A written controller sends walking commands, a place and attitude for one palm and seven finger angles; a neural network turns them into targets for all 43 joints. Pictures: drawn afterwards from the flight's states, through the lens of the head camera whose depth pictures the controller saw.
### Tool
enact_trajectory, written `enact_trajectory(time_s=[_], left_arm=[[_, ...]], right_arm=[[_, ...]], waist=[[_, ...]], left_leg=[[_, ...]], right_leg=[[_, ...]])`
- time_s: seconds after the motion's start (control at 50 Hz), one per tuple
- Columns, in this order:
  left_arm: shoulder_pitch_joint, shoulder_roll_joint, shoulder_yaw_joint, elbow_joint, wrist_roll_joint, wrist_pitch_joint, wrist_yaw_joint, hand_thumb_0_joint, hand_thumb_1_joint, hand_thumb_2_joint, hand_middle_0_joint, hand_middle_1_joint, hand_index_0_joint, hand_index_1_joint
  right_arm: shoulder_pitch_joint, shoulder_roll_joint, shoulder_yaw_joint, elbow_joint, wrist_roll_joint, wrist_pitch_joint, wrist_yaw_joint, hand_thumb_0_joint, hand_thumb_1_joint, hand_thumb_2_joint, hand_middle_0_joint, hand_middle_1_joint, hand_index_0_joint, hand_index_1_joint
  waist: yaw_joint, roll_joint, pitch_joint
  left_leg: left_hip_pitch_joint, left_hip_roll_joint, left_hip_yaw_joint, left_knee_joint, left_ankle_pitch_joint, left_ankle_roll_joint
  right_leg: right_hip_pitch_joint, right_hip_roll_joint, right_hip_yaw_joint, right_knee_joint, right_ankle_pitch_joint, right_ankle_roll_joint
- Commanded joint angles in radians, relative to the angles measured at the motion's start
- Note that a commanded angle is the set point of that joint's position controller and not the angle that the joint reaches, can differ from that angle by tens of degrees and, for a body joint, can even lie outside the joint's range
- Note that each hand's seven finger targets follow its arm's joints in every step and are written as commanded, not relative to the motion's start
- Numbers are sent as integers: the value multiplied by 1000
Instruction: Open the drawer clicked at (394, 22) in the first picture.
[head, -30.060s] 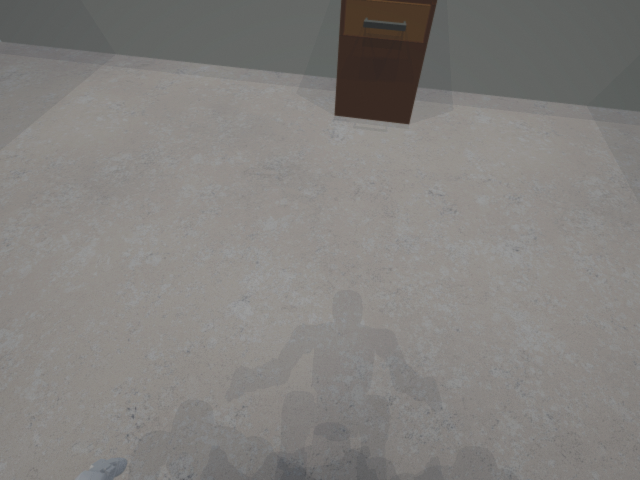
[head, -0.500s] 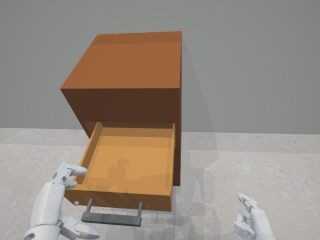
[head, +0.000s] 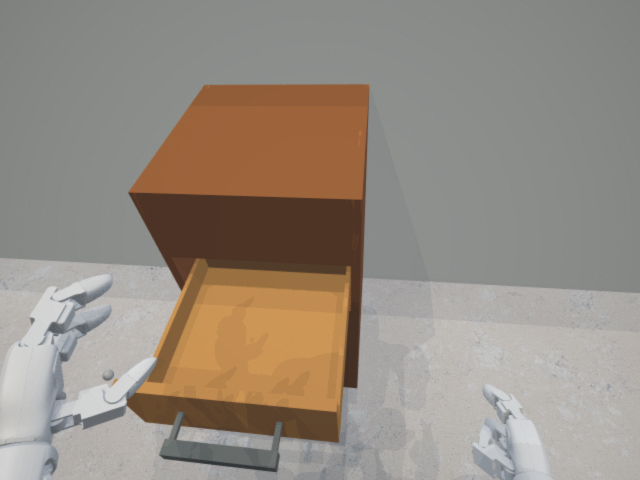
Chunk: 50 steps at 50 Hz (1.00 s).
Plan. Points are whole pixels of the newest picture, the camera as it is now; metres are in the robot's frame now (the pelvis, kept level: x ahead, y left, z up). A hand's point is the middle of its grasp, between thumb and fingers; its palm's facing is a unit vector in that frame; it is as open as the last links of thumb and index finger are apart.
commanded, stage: draw the hand back to the body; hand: left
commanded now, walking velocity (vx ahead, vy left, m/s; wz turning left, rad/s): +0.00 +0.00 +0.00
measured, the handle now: (224, 439) +0.23 +0.22 -0.24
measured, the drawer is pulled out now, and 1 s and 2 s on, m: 0.30 0.30 0.30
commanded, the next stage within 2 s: step back with the hand held close in 0.40 s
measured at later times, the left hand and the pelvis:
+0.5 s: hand (79, 378) +0.17 +0.24 +0.15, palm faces +0.38 -0.83 -0.40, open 7.5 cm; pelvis -0.01 +0.00 +0.00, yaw +0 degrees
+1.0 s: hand (46, 400) +0.15 +0.26 +0.15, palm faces +0.27 -0.81 -0.52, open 7.4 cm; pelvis -0.05 +0.03 -0.01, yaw +0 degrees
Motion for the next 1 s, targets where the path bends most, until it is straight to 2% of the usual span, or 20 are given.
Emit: enact_trajectory(time_s=[0.0,0.08,0.12,0.16,0.18,0.34,0.36,0.44,0.46,0.48,0.5,0.52,0.54,0.58,0.68,0.72,0.82,0.88,0.92,0.98], left_arm=[[-53,170,157,-241,-6,-76,18,0,585,765,-223,-502,-223,-502],[-73,196,204,-250,-12,-82,17,0,725,825,-213,-413,-213,-413],[-49,141,160,-192,-15,-70,8,0,795,855,-207,-367,-207,-367],[-55,136,146,-200,-17,-73,6,0,865,885,-202,-322,-202,-322],[-60,166,176,-205,-13,-78,7,0,900,900,-200,-300,-200,-300],[-88,196,192,-250,-11,-85,15,0,900,900,-200,-300,-200,-300],[-67,171,169,-244,-16,-81,15,0,900,900,-200,-300,-200,-300],[-87,187,183,-236,-10,-86,16,0,900,900,-200,-300,-200,-300],[-76,163,161,-236,-13,-84,16,0,900,900,-200,-300,-200,-300],[-79,177,177,-231,-11,-87,16,0,900,900,-200,-300,-200,-300],[-193,318,318,-350,-12,-129,23,0,900,900,-200,-300,-200,-300],[-194,317,328,-327,-9,-149,19,0,900,900,-200,-300,-200,-300],[-60,227,267,-224,-2,-148,8,0,900,900,-200,-300,-200,-300],[38,169,217,-208,-2,-145,-4,0,900,900,-200,-300,-200,-300],[106,202,242,-279,-7,-157,3,0,900,900,-200,-300,-200,-300],[93,239,266,-328,-8,-165,11,0,900,900,-200,-300,-200,-300],[106,262,286,-379,-9,-172,25,0,900,900,-200,-300,-200,-300],[129,241,279,-370,-12,-171,29,0,900,900,-200,-300,-200,-300],[133,244,287,-376,-11,-174,31,0,900,900,-200,-300,-200,-300],[136,229,279,-371,-13,-175,31,0,900,900,-200,-300,-200,-300]], right_arm=[[-130,-71,-25,-171,6,-46,-2,0,-900,-900,200,300,200,300],[-134,-77,-25,-164,4,-41,2,0,-900,-900,200,300,200,300],[-143,-74,-27,-162,8,-35,3,0,-900,-900,200,300,200,300],[-137,-75,-26,-170,9,-31,7,0,-900,-900,200,300,200,300],[-138,-81,-29,-163,4,-31,6,0,-900,-900,200,300,200,300],[-143,-81,-23,-160,1,-47,1,0,-900,-900,200,300,200,300],[-142,-73,-24,-167,7,-48,1,0,-900,-900,200,300,200,300],[-143,-83,-24,-153,4,-53,2,0,-900,-900,200,300,200,300],[-142,-77,-25,-162,8,-53,1,0,-900,-900,200,300,200,300],[-143,-82,-26,-156,5,-55,2,0,-900,-900,200,300,200,300],[-121,-100,-23,-200,12,-29,8,0,-900,-900,200,300,200,300],[-109,-84,-26,-187,9,-20,8,0,-900,-900,200,300,200,300],[-117,-83,-28,-171,2,-8,10,0,-900,-900,200,300,200,300],[-128,-96,-38,-189,2,13,19,0,-900,-900,200,300,200,300],[-131,-101,-57,-209,7,39,16,0,-900,-900,200,300,200,300],[-138,-104,-60,-218,10,39,9,0,-900,-900,200,300,200,300],[-127,-103,-66,-230,11,41,1,0,-900,-900,200,300,200,300],[-113,-103,-69,-230,10,37,4,0,-900,-900,200,300,200,300],[-120,-108,-71,-228,9,27,4,0,-900,-900,200,300,200,300],[-113,-105,-70,-227,10,19,10,0,-900,-900,200,300,200,300]], waist=[[-2,-45,-108],[7,-46,-108],[-2,-36,-40],[-6,-41,-57],[3,-45,-81],[4,-11,-77],[-2,-17,-80],[2,-9,-60],[-4,-10,-53],[4,-6,-56],[-32,-20,49],[-36,-39,39],[-37,-66,25],[-38,-62,-43],[-39,-75,-161],[-43,-38,-178],[-42,-16,-195],[-44,-16,-190],[-43,33,-181],[-48,-10,-158]], left_leg=[[142,38,-23,-8,361,21],[140,36,-28,-14,340,19],[117,39,-28,-23,307,16],[117,43,-35,-33,285,16],[129,37,-31,-32,290,18],[126,31,-37,-37,258,14],[121,39,-40,-37,251,14],[125,33,-40,-43,231,12],[114,39,-44,-46,221,12],[118,35,-42,-47,219,12],[8,44,-74,-14,144,33],[-5,42,-87,-3,124,29],[3,41,-80,10,127,32],[7,50,-75,10,171,36],[-6,72,-78,10,286,36],[-11,79,-81,11,320,36],[-49,106,-107,4,366,37],[-93,124,-127,-8,343,42],[-133,138,-136,-25,292,47],[-204,150,-154,-36,181,51]], right_leg=[[-64,-48,18,-39,411,22],[-68,-41,19,-57,393,19],[-96,-38,22,-68,353,17],[-81,-39,19,-57,321,18],[-83,-36,20,-70,330,19],[-90,-34,26,-88,290,14],[-81,-37,26,-70,277,14],[-106,-31,25,-98,247,13],[-96,-34,25,-81,233,13],[-105,-32,25,-94,232,12],[-206,-80,120,-131,245,20],[-201,-100,126,-129,259,10],[-223,-99,108,-125,244,17],[-197,-103,89,-92,258,26],[-140,-97,68,-17,315,33],[-146,-98,75,6,323,32],[-140,-77,58,65,292,34],[-128,-67,51,99,250,34],[-130,-65,55,122,205,31],[-125,-66,61,139,161,30]])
